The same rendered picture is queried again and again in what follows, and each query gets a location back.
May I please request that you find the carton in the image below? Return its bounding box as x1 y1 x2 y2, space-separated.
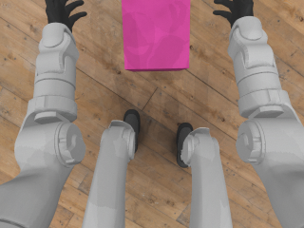
122 0 191 72

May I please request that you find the robot right upper arm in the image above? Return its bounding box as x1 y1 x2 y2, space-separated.
236 117 304 228

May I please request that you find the left robot shin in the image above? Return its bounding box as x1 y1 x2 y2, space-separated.
100 120 135 145

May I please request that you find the robot right thigh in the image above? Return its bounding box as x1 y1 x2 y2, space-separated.
183 133 233 228

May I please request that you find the left robot forearm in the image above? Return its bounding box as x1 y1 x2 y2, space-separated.
14 22 80 161

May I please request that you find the left robot hand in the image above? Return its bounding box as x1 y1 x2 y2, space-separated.
45 0 87 33

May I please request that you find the right robot hand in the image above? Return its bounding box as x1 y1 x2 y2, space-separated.
213 0 254 28

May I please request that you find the robot left upper arm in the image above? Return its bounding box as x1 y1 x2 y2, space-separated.
0 121 86 228

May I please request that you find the right robot forearm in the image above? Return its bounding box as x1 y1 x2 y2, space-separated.
227 16 304 128

